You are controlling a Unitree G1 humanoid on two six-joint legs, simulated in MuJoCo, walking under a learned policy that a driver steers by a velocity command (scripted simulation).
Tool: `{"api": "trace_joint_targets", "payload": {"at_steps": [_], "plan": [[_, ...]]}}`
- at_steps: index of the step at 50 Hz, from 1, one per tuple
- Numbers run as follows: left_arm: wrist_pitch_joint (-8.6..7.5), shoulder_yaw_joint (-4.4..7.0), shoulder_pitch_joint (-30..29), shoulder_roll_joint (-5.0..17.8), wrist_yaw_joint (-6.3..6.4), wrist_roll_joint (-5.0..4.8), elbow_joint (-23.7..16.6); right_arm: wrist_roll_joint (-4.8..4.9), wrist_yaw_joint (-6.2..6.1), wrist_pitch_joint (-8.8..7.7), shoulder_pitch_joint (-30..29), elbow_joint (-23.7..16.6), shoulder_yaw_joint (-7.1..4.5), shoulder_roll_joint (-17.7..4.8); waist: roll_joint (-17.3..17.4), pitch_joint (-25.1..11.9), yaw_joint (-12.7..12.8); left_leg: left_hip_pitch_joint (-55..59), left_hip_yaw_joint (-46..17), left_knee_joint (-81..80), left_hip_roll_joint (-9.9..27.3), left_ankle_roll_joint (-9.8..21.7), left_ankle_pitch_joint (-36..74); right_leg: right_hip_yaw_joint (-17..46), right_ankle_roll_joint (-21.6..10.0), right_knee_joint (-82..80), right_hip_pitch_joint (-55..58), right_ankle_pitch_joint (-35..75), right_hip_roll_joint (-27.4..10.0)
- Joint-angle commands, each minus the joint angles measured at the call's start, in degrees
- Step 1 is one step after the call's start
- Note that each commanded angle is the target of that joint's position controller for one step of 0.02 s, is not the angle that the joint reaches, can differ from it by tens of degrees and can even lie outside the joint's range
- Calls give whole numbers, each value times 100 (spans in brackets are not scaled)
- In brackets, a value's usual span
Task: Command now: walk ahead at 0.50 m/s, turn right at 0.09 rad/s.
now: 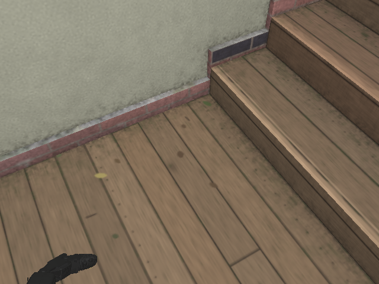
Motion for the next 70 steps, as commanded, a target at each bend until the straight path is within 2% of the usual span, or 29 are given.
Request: {"api": "trace_joint_targets", "payload": {"at_steps": [1, 2, 3, 4, 5, 6, 8, 12, 18, 22, 26, 27, 28, 29, 31, 34, 39, 46, 49, 51, 52, 53, 54, 55, 57, 59, 62, 66, 70], "plan": [[-109, 243, 168, 691, -32, 48, -294, 31, -93, 15, -278, -242, -237, -1073, 630, -74, 678, -317, -624, 445, 1496, 863, 3283, -286, -219, -409, 1058, -164, 262], [-106, 373, 995, 909, 9, 68, -49, 21, -118, 33, -265, -238, -199, -1012, 502, -591, 1070, -622, -411, 1405, 1243, 713, 3943, -384, -378, -455, 2228, -170, 412], [-76, 509, 2060, 1307, 71, 81, 191, -123, -154, 23, -322, -368, -88, -781, 46, -1381, 1508, -1580, -83, 3054, 958, 461, 2944, 480, -707, -276, 3805, -67, -356], [-39, 587, 2253, 1937, 87, 74, 232, -223, -128, -101, 320, -580, 120, -97, -1467, -1987, 1050, -3715, -27, 5044, -58, 23, -827, 3232, -1655, -823, 5441, -879, -1666], [-45, 482, 2343, 1447, 86, -6, 228, -64, -93, -242, 76, -531, 20, -582, -1214, -2195, 1297, -4463, -784, 5864, 35, 16, -1510, 4302, -1852, -1536, 5441, -1964, -1783], [-82, 378, 1907, 1188, 86, 9, 191, 77, -63, -330, -444, -710, -70, -894, -860, -1266, 1237, -4916, -765, 5994, 324, 92, -1065, 3563, -1593, -1634, 4803, -1877, -1557], [-99, 289, 1266, 899, 77, 74, 104, -88, -93, -377, -923, -797, -58, -763, -146, -518, 935, -4573, -664, 5351, 682, 72, -180, 2446, -1356, -1799, 3438, -752, -1056], [-135, 283, 1142, 819, 148, 57, 150, -218, -60, -235, -918, -870, -44, -543, -244, -349, 553, -3838, -649, 4393, 744, -180, 286, 1777, -1437, -2222, 2374, 162, -714], [-102, 409, 1706, 1160, 315, -8, 427, -180, 1, -240, -2335, -1251, 55, -351, -201, 35, 940, -3202, -596, 2057, 313, -380, 2218, 1273, -1112, -2258, 1687, -236, -330], [-57, 418, 2027, 1152, 353, -67, 597, -74, 22, -289, -2674, -1385, -17, -607, -280, 63, 972, -2961, -872, 1501, 267, -291, 2103, 1779, -951, -1812, 2148, -693, -557], [73, 387, 1902, 1030, 347, 37, 552, -202, 14, -344, -1724, -1205, -182, -893, -391, -421, 481, -1450, -651, 1139, 176, 108, 1336, 1908, -659, -501, 2196, 109, -221], [67, 272, 1917, 712, 329, 67, 475, -272, -33, -353, -861, -1092, -275, -1148, 40, -1197, 97, -25, -1312, 1272, 940, 464, 1264, 1536, -437, 950, 1573, -301, 123], [-14, 148, 2568, 314, 335, -42, 317, -292, -63, -259, -321, -954, -410, -1675, 1739, -1868, 289, 1820, -3605, 844, 2283, 1301, 303, 724, -37, 2847, -378, -2475, 903], [-59, 192, 2707, 681, 343, -144, 338, -116, -46, -229, -298, -900, -342, -1294, 2003, -1827, 340, 1827, -4840, 351, 2644, 1490, -917, 834, 16, 3807, -1208, -3112, 526], [-15, 308, 1827, 1115, 341, -118, 306, -169, -125, -155, -820, -983, -176, -729, 749, -648, 280, 477, -3306, 100, 2217, 1095, -676, 653, 89, 4106, -1258, -2159, 81], [69, 273, 1584, 756, 263, -45, 198, -223, -150, -177, -1133, -836, -94, -470, 708, -133, 566, -594, -1849, -202, 1691, 901, 866, 561, 86, 3475, -812, -1598, -275], [156, 161, 991, 496, 204, 107, -249, -207, -116, -241, -1159, -658, -258, -937, 560, -24, 568, -780, -713, -577, 1697, 1045, 2164, 318, 255, 2448, -949, -735, -353], [71, 125, -138, 545, -141, 1, -616, -103, -165, -93, -713, -442, -296, -1255, 529, 193, 204, -327, 326, -565, 1615, 728, 2096, -178, 34, 465, -393, 277, -131], [59, 218, -153, 804, -219, 56, -718, -49, -210, 35, -682, -407, -366, -1498, 611, 48, 417, 151, 566, 216, 1722, 572, 3965, -489, -248, 193, 23, -615, 211], [67, 422, 996, 1158, -173, 49, -448, -29, -267, 134, -722, -488, -356, -1489, 540, -637, 1127, -175, 861, 2084, 1525, 332, 5373, -736, -600, -272, 1745, -562, 733], [121, 611, 1996, 1544, -58, 28, -166, -174, -286, 102, -603, -603, -247, -1269, 192, -1216, 1551, -1491, 853, 3652, 1316, 91, 4082, -100, -831, -177, 3603, -253, 485], [121, 715, 1975, 2270, 18, -21, -150, -452, -184, -4, -96, -1037, 68, -377, -1590, -1798, 897, -4416, 659, 5842, 262, -270, -1307, 3033, -1904, -354, 5778, -838, -1106], [67, 604, 2200, 1901, 70, 34, -405, -227, -88, -245, -617, -1039, 26, -837, -798, -2722, 1398, -4921, -690, 6732, 37, -256, -1684, 4545, -2282, -1215, 5988, -1549, -1591], [-7, 508, 2014, 1677, 85, 40, -353, -2, -53, -358, -1265, -1258, -46, -1160, -414, -1894, 1505, -5350, -770, 6706, 313, -207, -1030, 3692, -1980, -1358, 5436, -1155, -1371], [-35, 414, 1262, 1388, 121, 28, -431, -178, -144, -412, -1220, -1233, 28, -1025, 323, -924, 957, -4662, -772, 5697, 723, -261, -274, 2657, -1621, -1430, 3622, -31, -971], [-23, 336, 909, 1273, 145, 134, -475, -274, -173, -265, -1024, -1307, -3, -1067, 59, -644, 566, -3843, -778, 5448, 782, -346, -139, 2273, -1645, -1709, 2505, 966, -795], [-48, 335, 838, 1312, 215, 75, -350, -337, -179, -116, -996, -1421, 57, -852, -36, -497, 383, -3454, -540, 4774, 602, -516, 290, 1617, -1582, -1819, 1676, 1557, -426], [-2, 337, 1093, 1302, 311, 47, -166, -315, -147, -46, -1729, -1609, 195, -481, -294, -272, 639, -2989, -372, 2824, 127, -559, 1264, 1297, -1154, -1565, 1440, 1030, 108], [189, 343, 1326, 1267, 376, 89, -129, -243, -40, -46, -2016, -1652, 169, -575, -532, -672, 882, -2765, -550, 2258, -106, -445, 1431, 1955, -980, -983, 2123, 705, -190]]}}
Keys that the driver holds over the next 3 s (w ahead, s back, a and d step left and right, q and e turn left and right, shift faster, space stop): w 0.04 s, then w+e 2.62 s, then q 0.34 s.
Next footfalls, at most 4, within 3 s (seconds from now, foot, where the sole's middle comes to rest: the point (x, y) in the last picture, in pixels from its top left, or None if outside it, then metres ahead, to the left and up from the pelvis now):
0.06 right None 0.20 -0.13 -0.77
0.54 left None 0.48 0.07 -0.77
1.04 right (254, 228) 0.64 -0.28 -0.77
1.50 left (239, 168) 0.91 -0.28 -0.77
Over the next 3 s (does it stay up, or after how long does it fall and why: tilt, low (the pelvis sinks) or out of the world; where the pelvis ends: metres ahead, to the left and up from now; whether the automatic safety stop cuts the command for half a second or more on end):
stays up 0.92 -0.97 0.33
